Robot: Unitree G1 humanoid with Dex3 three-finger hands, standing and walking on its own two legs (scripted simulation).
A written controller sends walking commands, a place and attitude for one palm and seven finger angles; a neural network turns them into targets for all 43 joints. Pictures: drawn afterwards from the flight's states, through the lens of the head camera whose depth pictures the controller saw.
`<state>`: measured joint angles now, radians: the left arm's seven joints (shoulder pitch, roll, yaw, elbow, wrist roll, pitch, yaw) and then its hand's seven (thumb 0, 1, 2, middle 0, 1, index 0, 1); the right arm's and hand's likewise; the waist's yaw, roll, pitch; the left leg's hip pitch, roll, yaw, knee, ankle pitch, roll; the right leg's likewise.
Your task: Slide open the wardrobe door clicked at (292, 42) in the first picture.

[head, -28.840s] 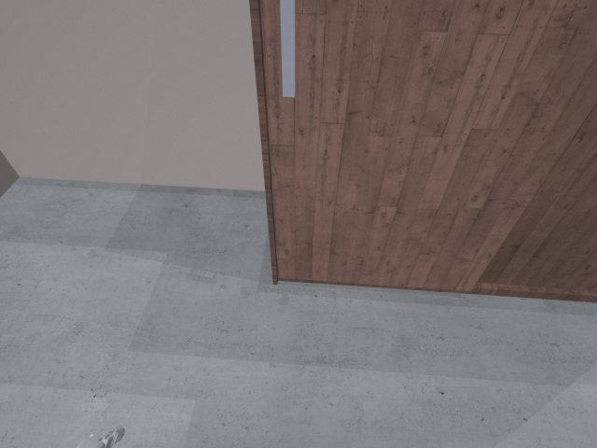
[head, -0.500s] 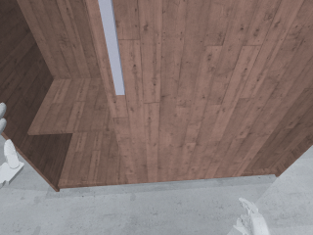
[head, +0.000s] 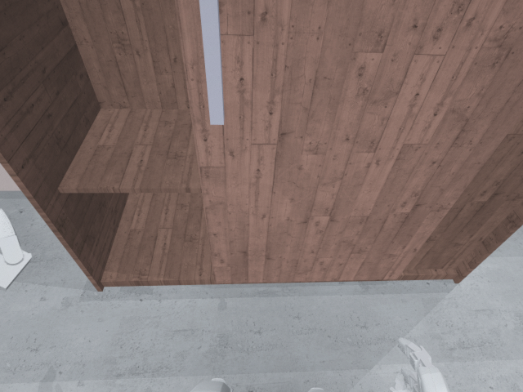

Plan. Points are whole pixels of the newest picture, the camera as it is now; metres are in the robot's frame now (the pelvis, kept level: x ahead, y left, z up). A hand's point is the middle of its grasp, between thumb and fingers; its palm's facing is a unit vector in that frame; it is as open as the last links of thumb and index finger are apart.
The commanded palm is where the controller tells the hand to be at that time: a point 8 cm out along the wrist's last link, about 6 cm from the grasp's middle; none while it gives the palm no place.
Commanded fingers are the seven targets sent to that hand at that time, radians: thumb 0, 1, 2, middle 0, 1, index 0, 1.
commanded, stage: step back with the hand held close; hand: left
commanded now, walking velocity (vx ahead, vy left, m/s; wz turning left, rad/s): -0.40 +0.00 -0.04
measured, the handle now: (213, 45) +0.60 +0.13 +0.24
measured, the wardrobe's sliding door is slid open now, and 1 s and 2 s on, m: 0.45 0.45 0.45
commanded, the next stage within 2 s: stop stepping back and stand still in 0.12 s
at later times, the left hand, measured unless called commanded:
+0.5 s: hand out of the picture +0.08 +0.33 +0.19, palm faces +0.67 -0.69 -0.29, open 7.4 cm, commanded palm +0.01 +0.34 +0.20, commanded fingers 0.00 0.90 0.90 -0.20 -0.30 -0.20 -0.30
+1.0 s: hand out of the picture +0.13 +0.30 +0.17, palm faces +0.41 -0.80 -0.45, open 7.4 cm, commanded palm +0.06 +0.33 +0.20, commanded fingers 0.00 0.90 0.90 -0.20 -0.30 -0.20 -0.30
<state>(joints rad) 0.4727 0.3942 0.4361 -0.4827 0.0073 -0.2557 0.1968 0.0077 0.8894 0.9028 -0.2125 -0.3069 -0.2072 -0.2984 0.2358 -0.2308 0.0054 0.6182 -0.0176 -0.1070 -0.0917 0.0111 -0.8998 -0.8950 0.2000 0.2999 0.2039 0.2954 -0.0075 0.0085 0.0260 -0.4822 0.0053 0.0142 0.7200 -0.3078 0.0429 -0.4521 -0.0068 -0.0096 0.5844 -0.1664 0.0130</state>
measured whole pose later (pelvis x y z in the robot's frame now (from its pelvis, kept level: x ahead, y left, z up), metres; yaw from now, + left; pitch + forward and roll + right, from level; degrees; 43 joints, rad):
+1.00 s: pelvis -0.09 +0.04 +0.01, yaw -2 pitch +1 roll +0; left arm 0.55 0.42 0.43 -0.46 -0.04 -0.17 0.17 0.01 0.89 0.90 -0.21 -0.31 -0.21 -0.30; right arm 0.26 -0.23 -0.01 0.65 -0.01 -0.10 -0.08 0.01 -0.90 -0.90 0.20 0.30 0.20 0.30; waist -0.04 -0.03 -0.02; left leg -0.28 0.00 0.09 0.59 -0.33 0.04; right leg -0.24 0.01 -0.02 0.58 -0.36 -0.01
